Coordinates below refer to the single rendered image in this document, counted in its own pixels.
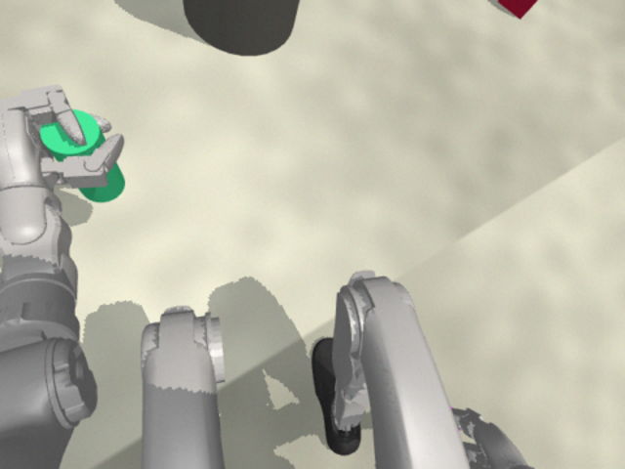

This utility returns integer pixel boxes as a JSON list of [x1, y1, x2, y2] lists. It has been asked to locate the right robot hand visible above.
[[452, 408, 528, 469]]

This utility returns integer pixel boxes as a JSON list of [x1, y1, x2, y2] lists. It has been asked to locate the right robot foot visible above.
[[312, 338, 361, 455]]

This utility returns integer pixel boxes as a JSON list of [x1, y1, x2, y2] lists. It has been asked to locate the left robot hand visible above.
[[0, 84, 124, 192]]

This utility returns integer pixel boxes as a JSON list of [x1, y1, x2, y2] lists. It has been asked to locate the left robot arm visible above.
[[0, 186, 98, 469]]

